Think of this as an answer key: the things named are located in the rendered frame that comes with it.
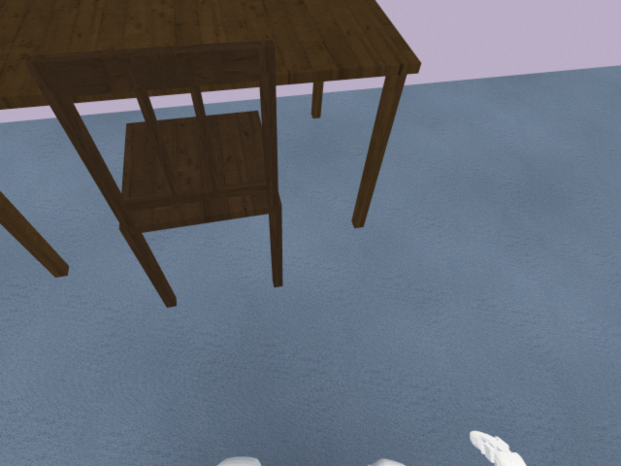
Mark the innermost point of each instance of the chair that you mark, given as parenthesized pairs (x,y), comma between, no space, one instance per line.
(181,171)

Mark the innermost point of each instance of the robot right hand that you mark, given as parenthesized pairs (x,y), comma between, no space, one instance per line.
(496,450)

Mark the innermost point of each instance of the table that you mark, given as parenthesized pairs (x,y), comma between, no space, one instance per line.
(316,41)

